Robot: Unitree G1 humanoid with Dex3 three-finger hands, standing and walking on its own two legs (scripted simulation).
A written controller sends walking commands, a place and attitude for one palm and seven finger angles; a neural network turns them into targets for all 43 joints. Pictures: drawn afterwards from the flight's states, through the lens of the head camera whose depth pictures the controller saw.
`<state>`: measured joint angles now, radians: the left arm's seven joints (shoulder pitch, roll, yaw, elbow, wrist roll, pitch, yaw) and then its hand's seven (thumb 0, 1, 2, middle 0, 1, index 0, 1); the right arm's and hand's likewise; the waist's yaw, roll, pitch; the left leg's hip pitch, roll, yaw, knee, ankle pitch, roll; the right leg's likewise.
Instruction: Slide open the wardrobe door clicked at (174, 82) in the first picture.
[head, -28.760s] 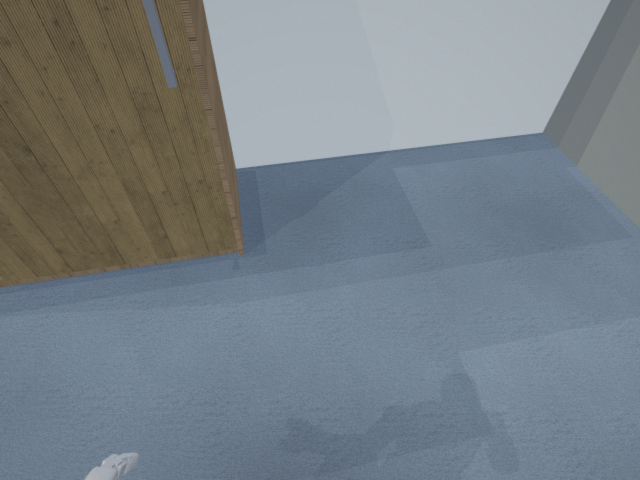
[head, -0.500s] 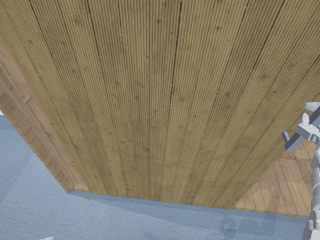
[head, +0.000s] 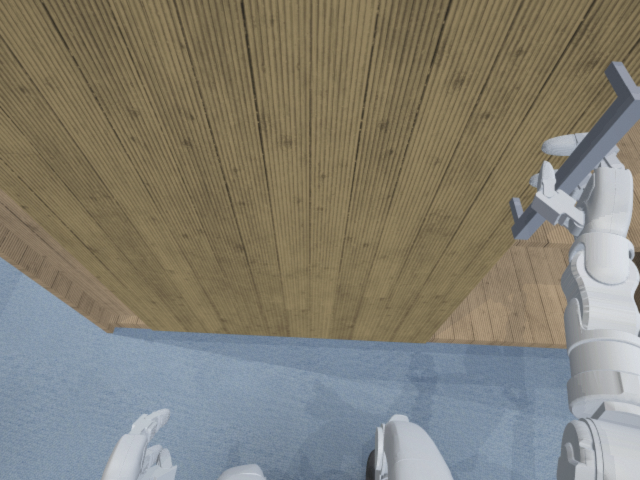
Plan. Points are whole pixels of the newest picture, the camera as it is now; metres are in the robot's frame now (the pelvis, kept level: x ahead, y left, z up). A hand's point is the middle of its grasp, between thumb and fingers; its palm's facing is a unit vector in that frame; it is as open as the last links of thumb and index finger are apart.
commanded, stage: stop walking and hold the door there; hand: right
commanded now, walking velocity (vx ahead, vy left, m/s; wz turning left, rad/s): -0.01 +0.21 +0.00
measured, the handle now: (561, 165) +0.47 -0.25 +0.12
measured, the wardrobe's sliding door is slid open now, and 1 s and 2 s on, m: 0.68 0.68 0.68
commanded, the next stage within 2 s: loosen the grip on the handle in 0.76 s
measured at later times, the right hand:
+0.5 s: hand (545, 194) +0.43 -0.23 +0.11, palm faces +0.12 +0.99 -0.11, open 5.3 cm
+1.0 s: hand (556, 192) +0.42 -0.24 +0.11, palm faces +0.15 +0.98 -0.09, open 6.4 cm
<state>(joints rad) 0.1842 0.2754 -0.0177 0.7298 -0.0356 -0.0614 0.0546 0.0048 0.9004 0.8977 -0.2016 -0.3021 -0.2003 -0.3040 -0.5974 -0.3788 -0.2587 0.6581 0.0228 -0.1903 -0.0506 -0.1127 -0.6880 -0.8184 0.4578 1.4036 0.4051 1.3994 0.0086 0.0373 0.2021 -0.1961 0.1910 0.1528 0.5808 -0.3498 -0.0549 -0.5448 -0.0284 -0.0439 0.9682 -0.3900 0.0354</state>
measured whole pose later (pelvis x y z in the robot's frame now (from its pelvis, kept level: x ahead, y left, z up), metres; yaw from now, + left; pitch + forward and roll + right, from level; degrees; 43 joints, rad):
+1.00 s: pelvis -0.01 -0.06 -0.01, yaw +0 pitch +3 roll +0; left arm 0.27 0.25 0.01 0.72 -0.03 -0.11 0.03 0.01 0.90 0.90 -0.20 -0.30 -0.20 -0.30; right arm -0.71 -0.29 -0.25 0.90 0.02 -0.12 0.00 -0.02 -0.57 -0.72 0.46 1.40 0.39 1.40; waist 0.05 0.02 -0.02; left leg -0.34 0.03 0.04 0.59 -0.30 0.00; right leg -0.40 -0.07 -0.08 0.56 -0.20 0.02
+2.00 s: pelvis +0.01 -0.07 -0.01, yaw +2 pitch +5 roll +1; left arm 0.28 0.24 -0.02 0.67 -0.05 -0.09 0.06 0.00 0.90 0.90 -0.20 -0.30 -0.20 -0.30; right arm -0.51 -0.35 -0.26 0.64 0.08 -0.12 0.05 -0.01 0.55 -0.20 0.26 1.16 0.26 1.15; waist 0.01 -0.01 -0.07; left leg -0.36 0.01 0.02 0.62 -0.34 -0.02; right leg -0.45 -0.03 -0.01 0.66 -0.29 0.00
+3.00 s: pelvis +0.00 -0.05 -0.01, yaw +0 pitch +0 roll +1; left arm 0.22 0.24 -0.06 0.65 -0.05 -0.19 0.12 0.01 0.90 0.90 -0.20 -0.30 -0.20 -0.30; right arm -0.03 -0.33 -0.30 0.15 0.26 -0.03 0.21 -0.01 0.55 -0.20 0.26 1.15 0.25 1.15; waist -0.05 -0.03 -0.05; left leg -0.28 0.00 0.05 0.62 -0.34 0.01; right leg -0.37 -0.03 0.03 0.64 -0.27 0.02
